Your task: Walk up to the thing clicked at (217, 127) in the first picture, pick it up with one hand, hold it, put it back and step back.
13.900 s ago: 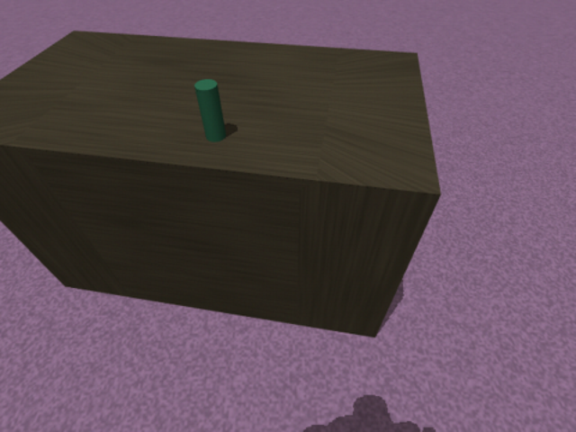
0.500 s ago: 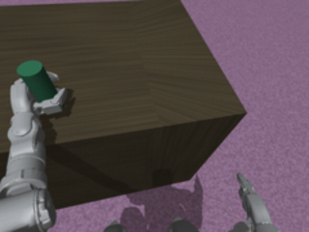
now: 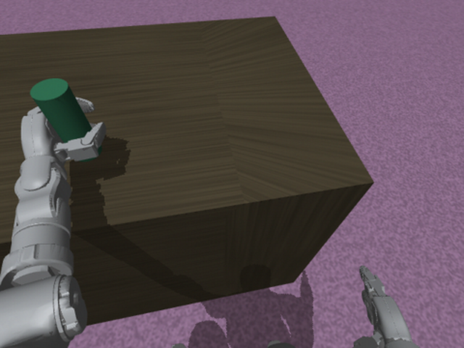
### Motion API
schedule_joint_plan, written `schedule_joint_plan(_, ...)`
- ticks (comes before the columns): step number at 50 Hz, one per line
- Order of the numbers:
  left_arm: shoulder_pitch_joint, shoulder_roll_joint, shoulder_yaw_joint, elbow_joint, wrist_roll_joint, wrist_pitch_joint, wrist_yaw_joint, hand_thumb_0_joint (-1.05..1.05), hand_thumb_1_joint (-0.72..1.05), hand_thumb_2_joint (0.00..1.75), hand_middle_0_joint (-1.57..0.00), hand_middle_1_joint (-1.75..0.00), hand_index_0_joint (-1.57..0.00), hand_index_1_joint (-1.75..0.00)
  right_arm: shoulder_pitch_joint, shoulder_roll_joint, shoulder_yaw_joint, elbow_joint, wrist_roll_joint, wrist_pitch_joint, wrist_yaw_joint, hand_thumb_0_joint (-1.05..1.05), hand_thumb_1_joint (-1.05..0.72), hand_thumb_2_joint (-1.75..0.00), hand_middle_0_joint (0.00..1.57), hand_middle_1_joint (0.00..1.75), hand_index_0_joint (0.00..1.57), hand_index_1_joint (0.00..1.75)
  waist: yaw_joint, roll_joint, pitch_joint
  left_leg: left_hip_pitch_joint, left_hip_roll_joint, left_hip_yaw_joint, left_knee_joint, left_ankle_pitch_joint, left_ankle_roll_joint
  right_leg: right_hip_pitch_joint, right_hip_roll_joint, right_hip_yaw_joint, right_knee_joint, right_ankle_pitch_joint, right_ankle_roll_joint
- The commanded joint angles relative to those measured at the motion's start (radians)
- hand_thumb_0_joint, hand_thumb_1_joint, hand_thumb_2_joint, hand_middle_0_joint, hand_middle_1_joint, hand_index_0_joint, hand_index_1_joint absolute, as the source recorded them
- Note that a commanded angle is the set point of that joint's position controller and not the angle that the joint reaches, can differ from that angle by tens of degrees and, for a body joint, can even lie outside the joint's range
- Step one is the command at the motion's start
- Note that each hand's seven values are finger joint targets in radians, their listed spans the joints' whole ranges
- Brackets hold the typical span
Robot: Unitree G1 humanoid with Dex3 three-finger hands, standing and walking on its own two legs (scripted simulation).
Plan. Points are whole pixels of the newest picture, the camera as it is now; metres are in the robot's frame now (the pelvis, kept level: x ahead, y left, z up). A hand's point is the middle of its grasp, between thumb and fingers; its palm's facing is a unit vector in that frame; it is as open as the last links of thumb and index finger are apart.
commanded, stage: settle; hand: left
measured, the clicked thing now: (71, 123) +0.47 +0.22 +0.14
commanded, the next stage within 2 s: lift in 0.42 s
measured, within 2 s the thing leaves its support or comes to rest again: neither
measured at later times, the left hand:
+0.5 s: hand (76, 123) +0.46 +0.21 +0.15, palm faces +0.21 -0.98 -0.02, open 6.5 cm
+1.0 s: hand (64, 104) +0.43 +0.19 +0.22, palm faces +0.20 -0.98 -0.01, open 6.5 cm
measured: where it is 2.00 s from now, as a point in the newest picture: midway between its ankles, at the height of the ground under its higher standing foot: outside the picture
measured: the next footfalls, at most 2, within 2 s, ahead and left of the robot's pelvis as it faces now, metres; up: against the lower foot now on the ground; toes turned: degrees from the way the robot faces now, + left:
none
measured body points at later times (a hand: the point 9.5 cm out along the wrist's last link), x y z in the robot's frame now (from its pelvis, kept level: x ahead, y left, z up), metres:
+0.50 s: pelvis -0.01 +0.00 +0.01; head +0.05 +0.00 +0.46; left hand +0.45 +0.26 +0.15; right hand +0.14 -0.26 -0.05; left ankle +0.01 +0.13 -0.69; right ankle -0.02 -0.15 -0.69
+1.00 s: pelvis +0.00 +0.00 +0.02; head +0.01 -0.02 +0.47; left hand +0.41 +0.24 +0.22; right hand +0.16 -0.26 -0.03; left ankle +0.01 +0.13 -0.69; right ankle -0.02 -0.15 -0.69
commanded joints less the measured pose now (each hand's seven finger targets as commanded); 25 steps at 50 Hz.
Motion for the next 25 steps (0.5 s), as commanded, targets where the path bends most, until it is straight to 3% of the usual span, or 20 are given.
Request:
schedule_joint_plan(1,-0.444,0.265,0.039,-0.198,-0.006,-0.058,0.013,0.00,0.51,1.34,-1.34,-1.39,-1.34,-1.40,0.001,-0.136,-0.082,-0.149,0.006,-0.056,-0.010,0.00,0.56,-0.05,0.05,0.05,0.05,0.05,-0.001,0.024,-0.432,0.352,-0.021,0.014,-0.076,0.435,0.041,0.136,0.029,-0.054,-0.091,0.467,-0.028)
schedule_joint_plan(2,-0.494,0.266,0.025,-0.264,-0.005,-0.062,0.011,0.00,0.51,1.35,-1.35,-1.40,-1.35,-1.41,-0.016,-0.108,-0.058,-0.150,0.007,-0.057,-0.005,0.00,0.56,-0.05,0.05,0.05,0.05,0.05,0.002,0.060,-0.432,0.344,-0.025,0.020,-0.078,0.427,0.041,0.142,0.027,-0.050,-0.096,0.472,-0.027)
schedule_joint_plan(3,-0.527,0.275,0.036,-0.288,-0.006,-0.063,0.015,0.00,0.52,1.35,-1.35,-1.39,-1.35,-1.41,0.010,-0.096,-0.053,-0.109,0.007,-0.056,-0.006,0.00,0.56,-0.05,0.05,0.05,0.05,0.05,0.002,0.070,-0.435,0.363,-0.026,0.019,-0.079,0.429,0.041,0.127,0.026,-0.050,-0.098,0.468,-0.028)
schedule_joint_plan(4,-0.485,0.289,0.044,-0.242,-0.001,-0.054,0.016,0.00,0.53,1.36,-1.33,-1.39,-1.33,-1.41,-0.004,-0.132,-0.092,-0.111,0.007,-0.055,-0.012,0.00,0.57,-0.05,0.05,0.05,0.05,0.05,-0.001,0.062,-0.420,0.365,-0.025,0.019,-0.086,0.421,0.040,0.121,0.027,-0.053,-0.104,0.451,-0.029)
schedule_joint_plan(5,-0.487,0.262,0.032,-0.249,-0.006,-0.050,0.016,0.00,0.56,1.35,-1.33,-1.39,-1.33,-1.40,-0.002,-0.130,-0.087,-0.112,0.007,-0.058,-0.009,0.00,0.57,-0.05,0.05,0.05,0.05,0.05,0.001,0.067,-0.414,0.371,-0.024,0.018,-0.087,0.423,0.040,0.116,0.027,-0.053,-0.104,0.446,-0.031)
schedule_joint_plan(8,-0.518,0.268,0.022,-0.288,0.001,-0.042,0.019,0.00,0.57,1.37,-1.36,-1.41,-1.36,-1.42,-0.043,-0.106,-0.064,-0.112,0.010,-0.064,-0.004,0.00,0.57,-0.05,0.05,0.05,0.05,0.05,0.014,0.091,-0.435,0.394,-0.021,0.014,-0.098,0.423,0.035,0.119,0.028,-0.058,-0.112,0.429,-0.035)
schedule_joint_plan(9,-0.520,0.263,0.018,-0.267,0.000,-0.037,0.019,0.00,0.53,1.36,-1.35,-1.40,-1.35,-1.41,-0.017,-0.122,-0.089,-0.093,0.011,-0.064,-0.008,0.00,0.56,-0.05,0.05,0.05,0.05,0.05,-0.004,0.077,-0.426,0.392,-0.021,0.016,-0.098,0.417,0.037,0.121,0.029,-0.056,-0.114,0.435,-0.033)
schedule_joint_plan(10,-0.536,0.255,0.009,-0.298,-0.005,-0.039,0.017,0.00,0.54,1.36,-1.35,-1.40,-1.36,-1.42,-0.021,-0.124,-0.090,-0.085,0.011,-0.066,-0.010,0.00,0.56,-0.05,0.05,0.05,0.05,0.05,-0.003,0.065,-0.436,0.389,-0.024,0.017,-0.099,0.420,0.040,0.140,0.027,-0.053,-0.120,0.455,-0.029)
schedule_joint_plan(11,-0.482,0.274,0.043,-0.218,-0.010,-0.028,0.017,0.00,0.55,1.37,-1.35,-1.41,-1.36,-1.42,-0.032,-0.147,-0.106,-0.084,0.012,-0.069,-0.013,0.00,0.57,-0.05,0.05,0.05,0.05,0.05,-0.003,0.028,-0.408,0.369,-0.025,0.020,-0.101,0.402,0.043,0.146,0.027,-0.052,-0.123,0.444,-0.026)
schedule_joint_plan(12,-0.466,0.260,0.029,-0.216,-0.008,-0.020,0.014,0.00,0.55,1.37,-1.35,-1.41,-1.36,-1.43,-0.042,-0.149,-0.102,-0.079,0.012,-0.072,-0.013,0.00,0.57,-0.05,0.05,0.05,0.05,0.05,0.000,0.037,-0.399,0.368,-0.023,0.020,-0.106,0.397,0.042,0.141,0.026,-0.051,-0.128,0.437,-0.029)
schedule_joint_plan(13,-0.520,0.252,0.014,-0.275,-0.008,-0.024,0.014,0.00,0.55,1.38,-1.36,-1.41,-1.36,-1.43,-0.047,-0.107,-0.063,-0.092,0.014,-0.077,-0.009,0.00,0.57,-0.05,0.05,0.05,0.05,0.05,0.004,0.045,-0.418,0.378,-0.024,0.018,-0.110,0.397,0.041,0.145,0.027,-0.053,-0.128,0.432,-0.030)
schedule_joint_plan(15,-0.512,0.263,0.026,-0.251,-0.011,-0.021,0.018,0.00,0.53,1.37,-1.36,-1.41,-1.36,-1.43,-0.060,-0.135,-0.092,-0.090,0.015,-0.080,-0.017,0.00,0.57,-0.05,0.05,0.05,0.05,0.05,0.003,0.031,-0.416,0.393,-0.021,0.017,-0.118,0.389,0.040,0.142,0.029,-0.057,-0.131,0.412,-0.031)
schedule_joint_plan(16,-0.561,0.247,0.007,-0.297,-0.010,-0.024,0.019,0.00,0.53,1.38,-1.36,-1.42,-1.37,-1.43,-0.060,-0.097,-0.063,-0.069,0.015,-0.082,-0.013,0.00,0.57,-0.05,0.05,0.05,0.05,0.05,0.009,0.065,-0.431,0.396,-0.022,0.015,-0.119,0.396,0.037,0.139,0.028,-0.058,-0.131,0.415,-0.033)
schedule_joint_plan(17,-0.542,0.254,0.015,-0.262,-0.011,-0.019,0.022,0.00,0.54,1.38,-1.37,-1.42,-1.37,-1.43,-0.051,-0.124,-0.085,-0.053,0.015,-0.083,-0.017,0.00,0.57,-0.05,0.05,0.05,0.05,0.05,0.006,0.053,-0.419,0.399,-0.022,0.016,-0.123,0.384,0.037,0.133,0.028,-0.059,-0.133,0.403,-0.034)
schedule_joint_plan(18,-0.567,0.252,0.001,-0.300,-0.013,-0.021,0.021,0.00,0.54,1.37,-1.36,-1.41,-1.37,-1.43,-0.073,-0.112,-0.076,-0.050,0.019,-0.086,-0.019,0.00,0.57,-0.05,0.05,0.05,0.05,0.05,0.015,0.052,-0.390,0.378,-0.027,0.019,-0.134,0.347,0.035,0.136,0.027,-0.058,-0.143,0.379,-0.034)
schedule_joint_plan(19,-0.507,0.260,0.028,-0.216,-0.016,-0.012,0.026,0.00,0.54,1.38,-1.36,-1.41,-1.36,-1.43,-0.068,-0.149,-0.107,-0.062,0.019,-0.092,-0.024,0.00,0.57,-0.05,0.05,0.05,0.05,0.05,0.002,0.009,-0.394,0.386,-0.025,0.019,-0.136,0.348,0.038,0.150,0.028,-0.057,-0.144,0.384,-0.030)
schedule_joint_plan(20,-0.510,0.287,0.037,-0.230,-0.011,-0.011,0.026,0.00,0.56,1.38,-1.36,-1.41,-1.37,-1.43,-0.056,-0.171,-0.119,-0.043,0.016,-0.089,-0.027,0.00,0.57,-0.05,0.05,0.05,0.05,0.05,0.006,0.021,-0.401,0.381,-0.024,0.019,-0.137,0.354,0.038,0.147,0.027,-0.056,-0.148,0.390,-0.031)
schedule_joint_plan(22,-0.543,0.273,0.022,-0.251,-0.007,-0.007,0.027,0.00,0.57,1.37,-1.36,-1.41,-1.36,-1.42,-0.052,-0.131,-0.087,-0.013,0.015,-0.091,-0.023,0.00,0.57,-0.05,0.05,0.05,0.05,0.05,0.019,0.065,-0.389,0.395,-0.024,0.020,-0.141,0.365,0.033,0.134,0.029,-0.058,-0.148,0.386,-0.036)
schedule_joint_plan(25,-0.578,0.252,0.003,-0.292,-0.006,-0.009,0.030,0.00,0.57,1.39,-1.36,-1.42,-1.36,-1.43,-0.059,-0.111,-0.073,-0.032,0.018,-0.101,-0.026,0.00,0.56,-0.05,0.05,0.05,0.05,0.05,0.007,0.067,-0.424,0.428,-0.021,0.017,-0.146,0.361,0.031,0.145,0.029,-0.061,-0.151,0.378,-0.037)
